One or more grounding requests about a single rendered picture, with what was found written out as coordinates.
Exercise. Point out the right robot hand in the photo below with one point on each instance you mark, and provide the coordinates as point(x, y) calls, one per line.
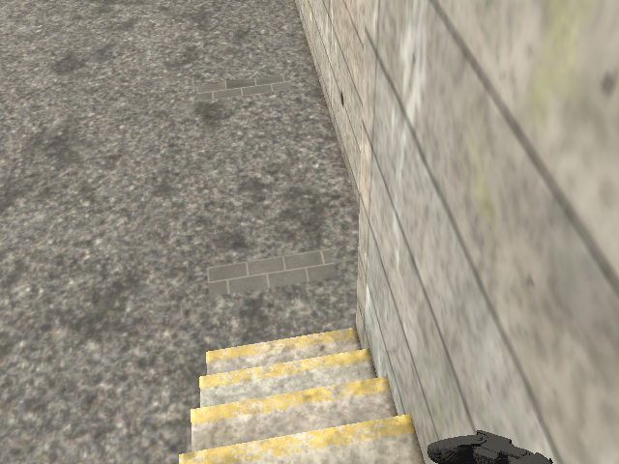
point(482, 448)

